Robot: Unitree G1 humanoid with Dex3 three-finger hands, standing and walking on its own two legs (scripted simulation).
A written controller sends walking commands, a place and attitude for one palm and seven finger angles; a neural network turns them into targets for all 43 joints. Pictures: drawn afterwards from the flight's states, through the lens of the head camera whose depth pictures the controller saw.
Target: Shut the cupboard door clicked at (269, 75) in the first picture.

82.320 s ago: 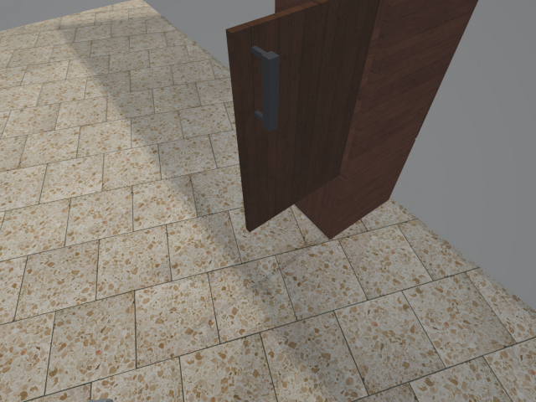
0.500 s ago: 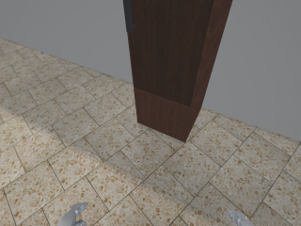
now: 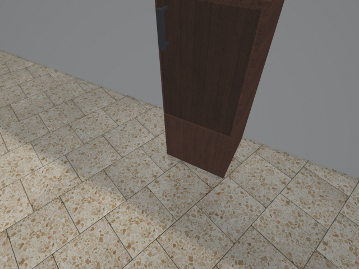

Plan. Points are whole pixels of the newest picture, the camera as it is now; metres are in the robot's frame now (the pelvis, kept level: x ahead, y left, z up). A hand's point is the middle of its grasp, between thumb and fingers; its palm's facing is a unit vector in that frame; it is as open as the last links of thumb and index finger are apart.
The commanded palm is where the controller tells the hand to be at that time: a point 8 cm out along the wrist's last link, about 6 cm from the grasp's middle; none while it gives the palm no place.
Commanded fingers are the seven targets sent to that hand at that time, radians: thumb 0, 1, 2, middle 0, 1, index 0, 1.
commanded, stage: let the arm hang, fingers relaxed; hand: left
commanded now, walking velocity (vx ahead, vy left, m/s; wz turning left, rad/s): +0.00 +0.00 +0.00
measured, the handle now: (163, 28) +0.93 +0.12 +0.13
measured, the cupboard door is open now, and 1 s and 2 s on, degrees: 0 0 0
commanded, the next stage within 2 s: look to check the result in 0.34 s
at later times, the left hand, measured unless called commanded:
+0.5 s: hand out of the picture -0.01 +0.16 -0.17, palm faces +0.05 -0.98 -0.17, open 7.4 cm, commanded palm none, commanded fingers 0.00 0.90 0.90 -0.20 -0.30 -0.20 -0.30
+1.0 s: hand out of the picture +0.02 +0.16 -0.17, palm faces +0.04 -0.98 -0.17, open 7.4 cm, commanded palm none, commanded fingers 0.00 0.90 0.90 -0.20 -0.30 -0.20 -0.30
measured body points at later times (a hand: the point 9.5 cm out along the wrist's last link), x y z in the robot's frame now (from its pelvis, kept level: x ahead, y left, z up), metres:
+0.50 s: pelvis +0.02 +0.00 +0.00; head +0.02 +0.00 +0.45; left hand -0.01 +0.21 -0.16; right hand +0.00 -0.20 -0.16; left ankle +0.01 +0.10 -0.74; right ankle +0.03 -0.10 -0.74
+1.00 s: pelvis +0.03 +0.00 +0.00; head +0.04 +0.00 +0.45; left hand +0.02 +0.21 -0.16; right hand +0.01 -0.21 -0.16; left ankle +0.01 +0.10 -0.74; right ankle +0.03 -0.10 -0.74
